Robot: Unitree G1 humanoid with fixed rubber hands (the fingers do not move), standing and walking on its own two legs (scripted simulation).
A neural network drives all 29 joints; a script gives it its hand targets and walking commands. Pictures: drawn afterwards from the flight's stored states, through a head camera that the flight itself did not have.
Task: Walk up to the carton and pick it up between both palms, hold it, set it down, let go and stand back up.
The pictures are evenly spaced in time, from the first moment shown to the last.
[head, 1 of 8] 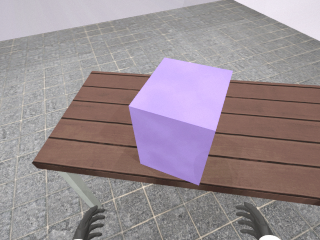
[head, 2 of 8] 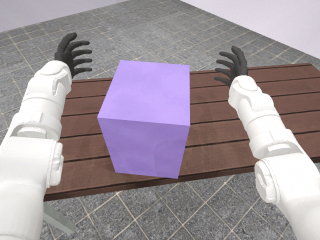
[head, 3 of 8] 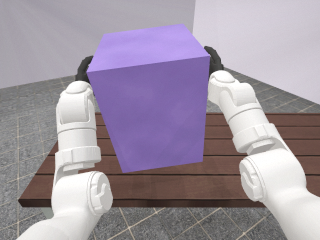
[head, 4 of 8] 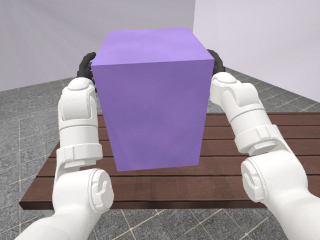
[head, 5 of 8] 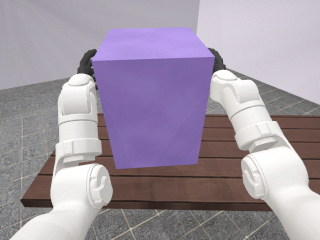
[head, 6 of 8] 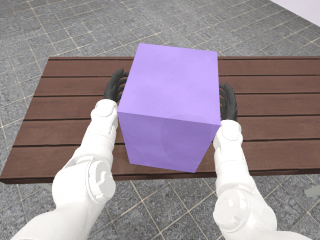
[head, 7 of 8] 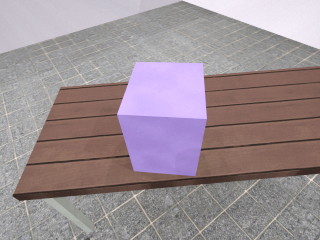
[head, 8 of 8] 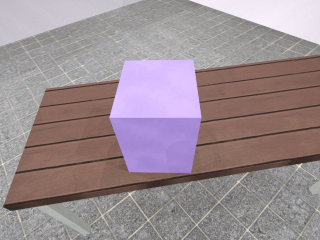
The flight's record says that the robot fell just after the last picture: no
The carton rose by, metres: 0.28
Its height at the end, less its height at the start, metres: +0.00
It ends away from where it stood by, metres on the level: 0.01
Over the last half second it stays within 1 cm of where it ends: yes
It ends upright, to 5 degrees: yes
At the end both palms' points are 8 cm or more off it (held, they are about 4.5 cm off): yes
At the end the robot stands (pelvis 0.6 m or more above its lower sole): yes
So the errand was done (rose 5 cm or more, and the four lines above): yes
